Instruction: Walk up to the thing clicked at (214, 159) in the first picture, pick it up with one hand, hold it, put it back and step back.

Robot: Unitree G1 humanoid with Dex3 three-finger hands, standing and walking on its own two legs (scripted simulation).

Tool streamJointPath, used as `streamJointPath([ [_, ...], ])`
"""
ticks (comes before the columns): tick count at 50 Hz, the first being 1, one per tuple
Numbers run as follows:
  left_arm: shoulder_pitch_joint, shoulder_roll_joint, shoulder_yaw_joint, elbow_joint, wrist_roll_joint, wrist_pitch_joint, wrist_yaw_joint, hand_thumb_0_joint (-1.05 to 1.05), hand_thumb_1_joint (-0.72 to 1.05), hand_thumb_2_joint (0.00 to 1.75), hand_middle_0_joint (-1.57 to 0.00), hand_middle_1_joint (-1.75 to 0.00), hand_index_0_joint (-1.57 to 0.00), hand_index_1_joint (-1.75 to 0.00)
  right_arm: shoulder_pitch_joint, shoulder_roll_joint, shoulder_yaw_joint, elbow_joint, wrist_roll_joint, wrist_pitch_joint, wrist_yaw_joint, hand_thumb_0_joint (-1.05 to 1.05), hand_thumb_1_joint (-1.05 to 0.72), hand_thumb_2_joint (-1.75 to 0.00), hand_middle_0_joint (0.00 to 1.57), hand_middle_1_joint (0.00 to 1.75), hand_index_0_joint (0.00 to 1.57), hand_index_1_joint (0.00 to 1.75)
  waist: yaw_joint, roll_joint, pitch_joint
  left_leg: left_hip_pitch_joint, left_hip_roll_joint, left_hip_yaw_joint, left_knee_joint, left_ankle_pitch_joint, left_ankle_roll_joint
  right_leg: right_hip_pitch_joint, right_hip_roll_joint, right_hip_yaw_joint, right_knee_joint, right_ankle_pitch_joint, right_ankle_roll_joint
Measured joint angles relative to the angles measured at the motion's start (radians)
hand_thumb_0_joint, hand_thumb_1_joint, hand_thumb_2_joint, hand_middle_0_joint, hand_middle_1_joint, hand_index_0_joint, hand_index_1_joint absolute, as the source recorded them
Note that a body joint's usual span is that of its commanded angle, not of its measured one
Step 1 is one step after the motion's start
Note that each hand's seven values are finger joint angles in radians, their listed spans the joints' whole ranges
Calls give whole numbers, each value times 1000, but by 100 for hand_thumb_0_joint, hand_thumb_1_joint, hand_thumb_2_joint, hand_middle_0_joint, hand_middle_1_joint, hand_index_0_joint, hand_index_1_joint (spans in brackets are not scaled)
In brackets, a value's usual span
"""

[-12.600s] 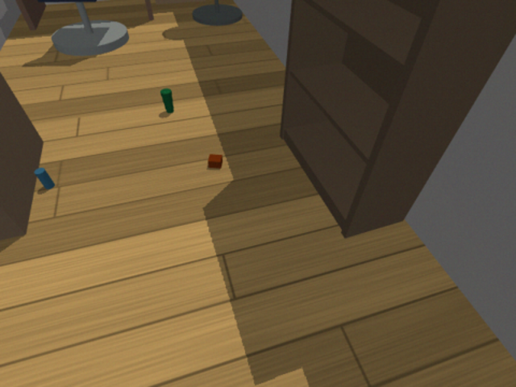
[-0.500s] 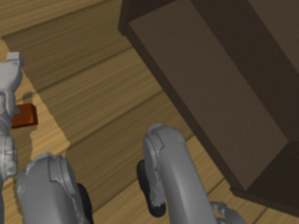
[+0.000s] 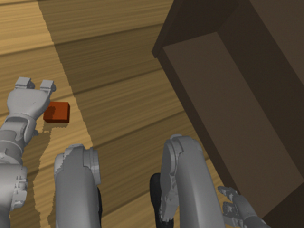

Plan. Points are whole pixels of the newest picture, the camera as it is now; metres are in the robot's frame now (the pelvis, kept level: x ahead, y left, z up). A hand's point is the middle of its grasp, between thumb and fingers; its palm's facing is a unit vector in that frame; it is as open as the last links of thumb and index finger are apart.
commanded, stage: close in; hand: left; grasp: from above
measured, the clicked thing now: (57, 112) +0.47 +0.25 -0.30
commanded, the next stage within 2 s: rest palm in 0.04 s
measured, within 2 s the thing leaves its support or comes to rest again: neither
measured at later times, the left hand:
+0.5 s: hand (51, 115) +0.44 +0.25 -0.24, palm faces -0.49 -0.04 -0.87, open 14.1 cm
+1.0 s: hand (50, 113) +0.45 +0.26 -0.27, palm faces -0.49 -0.06 -0.87, open 14.1 cm
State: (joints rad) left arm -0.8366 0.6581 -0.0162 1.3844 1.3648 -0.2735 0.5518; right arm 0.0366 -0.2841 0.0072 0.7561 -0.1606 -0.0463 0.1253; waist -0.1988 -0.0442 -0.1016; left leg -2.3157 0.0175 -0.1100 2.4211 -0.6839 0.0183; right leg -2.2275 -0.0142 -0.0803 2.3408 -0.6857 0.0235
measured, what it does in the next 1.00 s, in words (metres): stands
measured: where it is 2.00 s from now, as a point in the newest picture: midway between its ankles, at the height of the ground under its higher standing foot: (129, 220)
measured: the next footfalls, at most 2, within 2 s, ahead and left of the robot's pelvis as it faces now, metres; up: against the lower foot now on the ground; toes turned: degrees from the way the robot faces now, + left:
none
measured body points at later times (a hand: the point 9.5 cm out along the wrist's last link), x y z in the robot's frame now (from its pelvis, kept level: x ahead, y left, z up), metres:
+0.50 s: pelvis +0.00 -0.01 -0.02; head +0.26 +0.06 +0.33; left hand +0.46 +0.25 -0.19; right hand +0.00 -0.28 -0.11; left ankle +0.08 +0.12 -0.29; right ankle +0.10 -0.13 -0.29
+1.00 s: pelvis +0.01 +0.00 -0.03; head +0.27 +0.08 +0.32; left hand +0.47 +0.27 -0.22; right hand +0.04 -0.27 -0.11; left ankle +0.08 +0.12 -0.29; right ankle +0.10 -0.13 -0.29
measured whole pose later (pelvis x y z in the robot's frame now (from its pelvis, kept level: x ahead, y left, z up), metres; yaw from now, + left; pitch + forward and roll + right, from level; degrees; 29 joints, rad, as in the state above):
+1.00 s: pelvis +0.01 +0.00 -0.03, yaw -5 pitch +29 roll -11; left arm -0.97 0.88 0.13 1.71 1.34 -0.24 0.62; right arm 0.08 -0.31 0.18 0.74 -0.29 -0.21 0.26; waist -0.35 -0.10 0.10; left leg -2.36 0.03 -0.21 2.57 -0.74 0.00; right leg -2.26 0.02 -0.15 2.43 -0.69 0.03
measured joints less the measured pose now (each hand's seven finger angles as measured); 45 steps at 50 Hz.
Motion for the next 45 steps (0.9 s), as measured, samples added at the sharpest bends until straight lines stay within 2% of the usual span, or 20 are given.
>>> streamJointPath([
  [3,-110,10,-17,147,-4,58,5,0,-50,99,-10,-99,-11,-99,-24,1,21,-8,-3,-30,8,0,-91,-89,20,30,20,30,-29,2,1,-10,0,1,-6,12,0,-13,0,1,-3,12,1],
  [7,-194,30,-12,220,-36,98,-46,0,-49,99,-9,-101,-11,-100,-15,3,48,-20,-6,-61,19,0,-91,-89,20,30,20,30,-60,1,38,-22,2,-5,-3,21,-4,-29,3,-4,-1,25,-2],
  [11,-175,51,39,185,-54,82,-99,0,-50,98,-8,-102,-10,-101,32,7,63,-21,-12,-55,26,0,-91,-89,20,30,20,30,-80,4,81,-29,4,-16,11,15,-10,-37,7,-13,9,24,-6],
  [15,-121,79,91,159,-50,35,-112,0,-50,98,-8,-102,-9,-101,84,9,80,-11,-23,-31,32,0,-91,-90,20,30,20,30,-93,5,119,-28,7,-27,32,-1,-17,-39,11,-21,26,16,-11],
  [19,-76,113,128,131,-43,-21,-84,0,-51,98,-8,-101,-9,-101,121,9,95,1,-40,-18,39,0,-91,-90,21,30,20,30,-96,-5,154,-29,10,-40,55,-11,-22,-44,17,-31,43,14,-13],
  [25,-71,140,111,170,-16,-63,4,0,-50,97,-7,-100,-9,-99,128,2,114,34,-76,-36,54,0,-91,-89,21,30,21,30,-99,-18,166,-47,12,-56,92,-17,-24,-58,23,-43,68,16,-12],
  [32,-98,140,82,242,13,-28,91,0,-49,97,-7,-98,-9,-97,89,-2,135,40,-110,-91,79,0,-90,-89,21,30,20,30,-113,-22,152,-55,15,-70,119,-33,-19,-59,30,-53,80,9,-3],
  [38,-140,146,77,296,9,14,114,0,-48,97,-7,-97,-9,-96,50,-5,156,21,-115,-135,107,0,-90,-89,20,30,20,30,-130,-31,156,-52,16,-79,127,-44,-16,-50,34,-60,78,3,2],
  [42,-154,176,124,317,10,30,111,0,-48,97,-8,-97,-9,-96,36,-12,167,-8,-118,-154,124,0,-90,-89,20,30,20,30,-144,-42,174,-46,17,-86,134,-48,-16,-43,37,-66,79,2,4],
  [45,-154,200,145,329,0,39,100,0,-48,97,-8,-96,-9,-96,34,-16,167,-16,-123,-160,131,0,-90,-89,20,30,20,30,-150,-48,185,-45,16,-92,140,-50,-16,-41,38,-70,82,2,4],
])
